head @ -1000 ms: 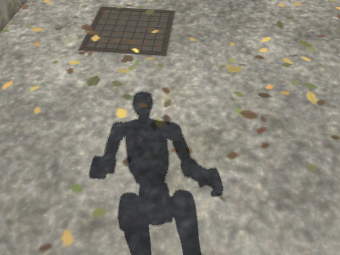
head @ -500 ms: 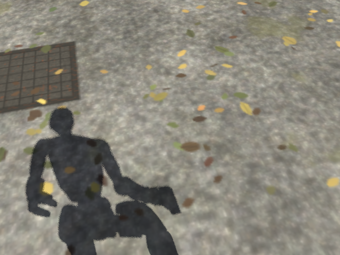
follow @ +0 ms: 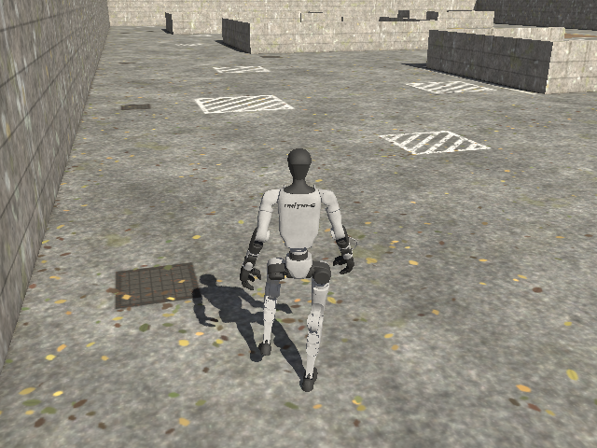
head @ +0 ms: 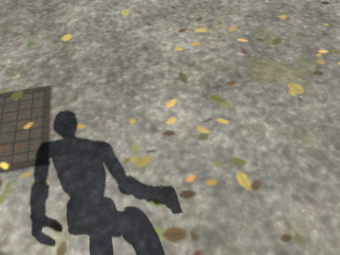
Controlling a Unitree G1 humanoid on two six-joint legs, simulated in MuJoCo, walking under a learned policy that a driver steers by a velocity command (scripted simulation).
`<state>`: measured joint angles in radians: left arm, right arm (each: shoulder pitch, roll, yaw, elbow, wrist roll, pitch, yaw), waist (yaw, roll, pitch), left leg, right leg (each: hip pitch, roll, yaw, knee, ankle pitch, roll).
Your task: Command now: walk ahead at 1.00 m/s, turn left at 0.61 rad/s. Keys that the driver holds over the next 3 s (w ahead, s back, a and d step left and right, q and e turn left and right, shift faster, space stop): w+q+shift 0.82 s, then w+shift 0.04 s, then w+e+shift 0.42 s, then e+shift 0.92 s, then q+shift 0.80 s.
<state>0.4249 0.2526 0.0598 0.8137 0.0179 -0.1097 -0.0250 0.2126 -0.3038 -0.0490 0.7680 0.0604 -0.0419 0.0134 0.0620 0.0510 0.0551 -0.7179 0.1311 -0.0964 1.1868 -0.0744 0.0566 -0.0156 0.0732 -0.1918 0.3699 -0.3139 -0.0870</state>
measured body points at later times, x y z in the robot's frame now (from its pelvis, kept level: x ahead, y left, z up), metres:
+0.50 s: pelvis +0.44 +0.05 +0.00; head +0.46 +0.07 +0.45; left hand +0.64 +0.34 -0.01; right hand +0.53 -0.18 -0.12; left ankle +0.37 +0.06 -0.74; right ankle +0.70 -0.09 -0.67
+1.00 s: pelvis +0.82 +0.22 -0.01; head +0.83 +0.25 +0.44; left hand +0.55 +0.32 -0.14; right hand +1.16 +0.31 -0.04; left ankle +0.85 +0.47 -0.68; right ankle +0.82 +0.00 -0.74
